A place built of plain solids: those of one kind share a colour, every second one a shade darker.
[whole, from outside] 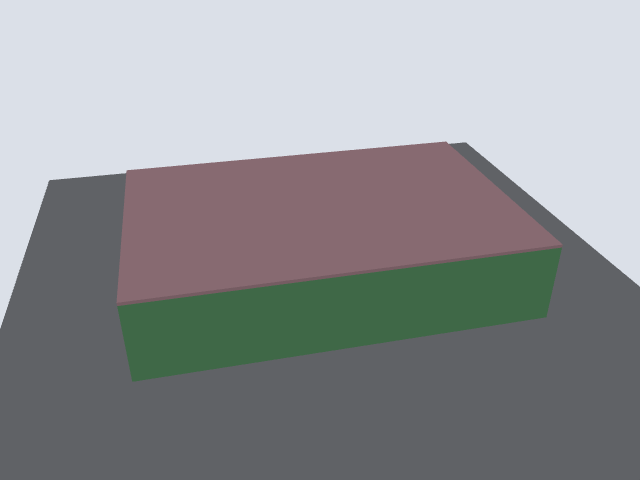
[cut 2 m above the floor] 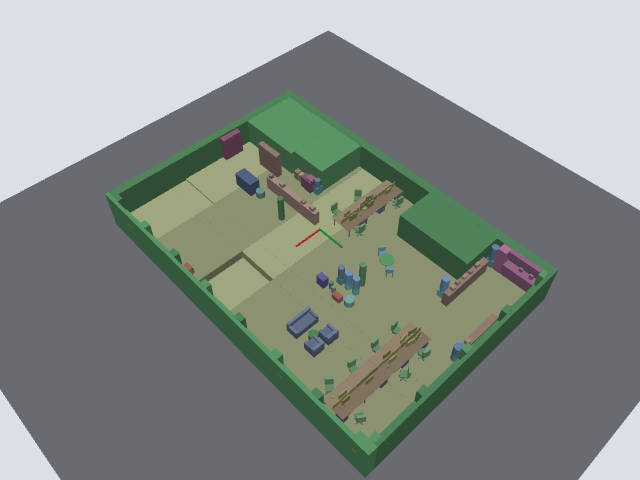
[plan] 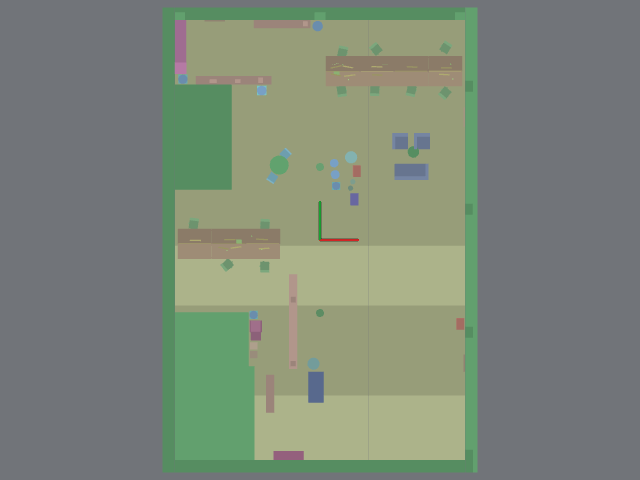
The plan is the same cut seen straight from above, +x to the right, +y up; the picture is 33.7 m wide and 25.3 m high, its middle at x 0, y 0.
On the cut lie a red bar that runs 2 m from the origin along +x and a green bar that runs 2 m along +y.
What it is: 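An open-plan office floor, part of it under refit; desks in benches, packed with the room that their use needs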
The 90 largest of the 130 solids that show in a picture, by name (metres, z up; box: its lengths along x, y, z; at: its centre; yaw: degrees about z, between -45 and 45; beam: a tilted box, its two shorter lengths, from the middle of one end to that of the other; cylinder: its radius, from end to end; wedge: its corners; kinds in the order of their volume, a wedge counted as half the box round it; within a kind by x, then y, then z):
{
 "floor_1": {"box": [10.2, 3.4, 1.19], "at": [-2.55, -9.9, 0.54]},
 "floor_2": {"box": [10.2, 4.75, 1.19], "at": [-2.55, -5.83, 0.54]},
 "floor_3": {"box": [10.2, 3.15, 1.19], "at": [-2.55, -1.88, 0.54]},
 "floor_4": {"box": [10.2, 11.9, 1.19], "at": [-2.55, 5.65, 0.54]},
 "floor_5": {"box": [1.3, 3.4, 1.08], "at": [3.2, -9.9, 0.49]},
 "floor_6": {"box": [1.3, 4.75, 1.19], "at": [3.2, -5.82, 0.54]},
 "floor_7": {"box": [1.3, 3.15, 1.19], "at": [3.2, -1.88, 0.54]},
 "floor_8": {"box": [1.3, 11.9, 1.19], "at": [3.2, 5.65, 0.54]},
 "floor_9": {"box": [3.8, 3.4, 1.08], "at": [5.75, -9.9, 0.49]},
 "floor_10": {"box": [3.8, 4.75, 1.19], "at": [5.75, -5.83, 0.54]},
 "floor_11": {"box": [3.8, 3.15, 0.53], "at": [5.75, -1.88, 0.21]},
 "floor_12": {"box": [3.8, 11.9, 1.19], "at": [5.75, 5.65, 0.54]},
 "wall_1": {"box": [0.65, 24.5, 5.01], "at": [-7.97, 0.0, 2.45]},
 "wall_2": {"box": [0.54, 0.41, 1.96], "at": [-7.38, 11.8, 3.04]},
 "wall_3": {"box": [3.0, 5.55, 3.82], "at": [-6.15, 5.42, 3.05]},
 "wall_4": {"box": [3.9, 2.85, 2.47], "at": [-5.7, -5.22, 2.37]},
 "wall_5": {"box": [4.2, 4.95, 3.82], "at": [-5.55, -9.12, 3.05]},
 "wall_6": {"box": [0.58, 0.41, 1.96], "at": [-3.7, 11.8, 3.04]},
 "wall_7": {"box": [15.3, 0.65, 5.01], "at": [0.0, -11.93, 2.45]},
 "wall_8": {"box": [0.58, 0.41, 1.96], "at": [0.0, 11.8, 3.04]},
 "wall_9": {"box": [15.3, 0.65, 2.12], "at": [0.0, 11.93, 1.01]},
 "wall_10": {"box": [15.3, 0.24, 1.96], "at": [0.0, 12.13, 3.04]},
 "wall_11": {"box": [0.58, 0.41, 1.96], "at": [3.7, 11.8, 3.04]},
 "wall_12": {"box": [0.54, 0.41, 1.96], "at": [7.38, 11.8, 3.04]},
 "wall_13": {"box": [0.41, 1.19, 1.96], "at": [7.86, -11.65, 3.04]},
 "wall_14": {"box": [0.41, 0.58, 1.96], "at": [7.86, -8.11, 3.04]},
 "wall_15": {"box": [0.41, 0.58, 1.96], "at": [7.86, -4.86, 3.04]},
 "wall_16": {"box": [0.41, 0.58, 1.96], "at": [7.86, -1.62, 3.04]},
 "wall_17": {"box": [0.41, 0.58, 1.96], "at": [7.86, 1.62, 3.04]},
 "wall_18": {"box": [0.41, 0.58, 1.96], "at": [7.86, 4.86, 3.04]},
 "wall_19": {"box": [0.41, 0.58, 1.96], "at": [7.86, 8.11, 3.04]},
 "wall_20": {"box": [0.41, 1.19, 1.96], "at": [7.86, 11.65, 3.04]},
 "wall_21": {"box": [0.65, 24.5, 2.12], "at": [7.97, 0.0, 1.01]},
 "wall_22": {"box": [0.24, 24.5, 1.96], "at": [8.18, 0.0, 3.04]},
 "roof_1": {"box": [16.6, 24.5, 0.2], "at": [0.0, 0.0, 5.06]},
 "store_1": {"box": [4.0, 0.44, 1.1], "at": [-4.55, 8.42, 1.69]},
 "store_2": {"box": [0.44, 2.0, 2.0], "at": [-2.63, -8.1, 2.13]},
 "store_3": {"box": [3.0, 0.44, 1.1], "at": [-2.0, 11.38, 1.69]},
 "store_4": {"box": [0.44, 5.0, 1.1], "at": [-1.42, -4.3, 1.69]},
 "counter_1": {"box": [0.34, 2.25, 0.7], "at": [-7.48, 10.47, 2.91]},
 "counter_2": {"box": [0.6, 2.25, 0.9], "at": [-7.35, 10.47, 1.59]},
 "counter_3": {"box": [0.62, 0.6, 1.98], "at": [-7.34, 9.05, 2.12]},
 "sofa_1": {"box": [0.84, 0.86, 0.45], "at": [4.23, 5.21, 1.36]},
 "sofa_2": {"box": [0.84, 0.2, 0.33], "at": [4.23, 5.54, 1.75]},
 "sofa_3": {"box": [1.8, 0.2, 0.33], "at": [4.83, 3.26, 1.75]},
 "sofa_4": {"box": [1.8, 0.86, 0.45], "at": [4.83, 3.59, 1.36]},
 "sofa_5": {"box": [0.84, 0.86, 0.45], "at": [5.37, 5.21, 1.36]},
 "sofa_6": {"box": [0.84, 0.2, 0.32], "at": [5.37, 5.54, 1.75]},
 "stack_1": {"box": [0.82, 1.64, 1.12], "at": [-0.21, -7.76, 1.69]},
 "lockers_1": {"box": [1.6, 0.48, 1.87], "at": [-1.65, -11.36, 2.07]},
 "plant_1": {"cylinder": 0.24, "from": [-7.22, 8.47, 1.79], "to": [-7.22, 8.47, 2.88]},
 "plant_2": {"cylinder": 0.22, "from": [-3.5, -3.95, 1.8], "to": [-3.5, -3.95, 2.42]},
 "plant_3": {"cylinder": 0.25, "from": [-3.08, 7.88, 1.71], "to": [-3.08, 7.88, 2.82]},
 "plant_4": {"cylinder": 0.27, "from": [-0.12, 11.28, 1.72], "to": [-0.12, 11.28, 2.45]},
 "plant_5": {"cylinder": 0.23, "from": [0.75, 4.05, 1.75], "to": [0.75, 4.05, 2.62]},
 "plant_6": {"cylinder": 0.23, "from": [0.8, 3.45, 1.7], "to": [0.8, 3.45, 2.64]},
 "plant_7": {"cylinder": 0.21, "from": [0.85, 2.85, 1.68], "to": [0.85, 2.85, 2.7]},
 "column_1": {"cylinder": 0.21, "from": [0.0, -3.85, 1.14], "to": [0.0, -3.85, 4.96]},
 "column_2": {"cylinder": 0.21, "from": [0.0, 3.85, 1.14], "to": [0.0, 3.85, 4.96]},
 "copier_1": {"box": [0.54, 0.44, 0.96], "at": [-3.38, -5.08, 1.62]},
 "copier_2": {"box": [0.66, 0.62, 1.02], "at": [-3.38, -4.55, 1.65]},
 "desk_1": {"box": [1.8, 0.8, 0.032], "at": [-6.6, -0.6, 1.84]},
 "desk_2": {"box": [1.8, 0.8, 0.032], "at": [-6.6, 0.2, 1.84]},
 "desk_3": {"box": [1.8, 0.8, 0.032], "at": [-4.8, -0.6, 1.84]},
 "desk_4": {"box": [1.8, 0.8, 0.032], "at": [-4.8, 0.2, 1.84]},
 "desk_5": {"box": [1.8, 0.8, 0.032], "at": [-3.0, -0.6, 1.84]},
 "desk_6": {"box": [1.8, 0.8, 0.032], "at": [-3.0, 0.2, 1.84]},
 "desk_7": {"box": [1.8, 0.8, 0.032], "at": [1.2, 8.5, 1.84]},
 "desk_8": {"box": [1.8, 0.8, 0.032], "at": [1.2, 9.3, 1.84]},
 "desk_9": {"box": [1.8, 0.8, 0.032], "at": [3.0, 8.5, 1.84]},
 "desk_10": {"box": [1.8, 0.8, 0.032], "at": [3.0, 9.3, 1.84]},
 "desk_11": {"box": [1.8, 0.8, 0.032], "at": [4.8, 8.5, 1.84]},
 "desk_12": {"box": [1.8, 0.8, 0.032], "at": [4.8, 9.3, 1.84]},
 "desk_13": {"box": [1.8, 0.8, 0.032], "at": [6.6, 8.5, 1.84]},
 "desk_14": {"box": [1.8, 0.8, 0.032], "at": [6.6, 9.3, 1.84]},
 "drum_1": {"cylinder": 0.32, "from": [-0.34, -6.52, 1.14], "to": [-0.34, -6.52, 1.66]},
 "drum_2": {"cylinder": 0.32, "from": [1.64, 4.36, 1.14], "to": [1.64, 4.36, 1.61]},
 "tub_1": {"box": [0.43, 0.43, 0.67], "at": [-3.5, -3.95, 1.47]},
 "tub_2": {"cylinder": 0.23, "from": [0.75, 4.05, 1.14], "to": [0.75, 4.05, 1.75]},
 "tub_3": {"box": [0.42, 0.42, 0.55], "at": [0.85, 2.85, 1.41]},
 "chest_1": {"box": [0.44, 0.64, 0.78], "at": [1.81, 2.14, 1.52]},
 "bin_1": {"box": [0.4, 0.38, 0.71], "at": [-3.49, -6.04, 1.49]},
 "bin_2": {"box": [0.4, 0.38, 0.7], "at": [-3.49, -5.58, 1.49]},
 "chair_1": {"box": [0.49, 0.14, 0.6], "at": [2.88, 7.66, 1.9], "yaw": -1.7},
 "chair_2": {"box": [0.49, 0.14, 0.6], "at": [4.76, 7.65, 1.9], "yaw": -12.9},
 "chair_3": {"box": [0.49, 0.14, 0.6], "at": [6.45, 7.57, 1.9], "yaw": -39.5},
 "chair_4": {"box": [0.49, 0.14, 0.6], "at": [6.75, 10.33, 1.9], "yaw": -32.4},
 "table_1": {"cylinder": 0.3, "from": [4.92, 4.64, 1.14], "to": [4.92, 4.64, 1.63]},
 "radiator_1": {"box": [1.08, 0.09, 0.51], "at": [-5.55, 11.55, 1.53]},
 "radiator_2": {"box": [0.09, 1.04, 0.51], "at": [7.61, 6.48, 1.53]}
}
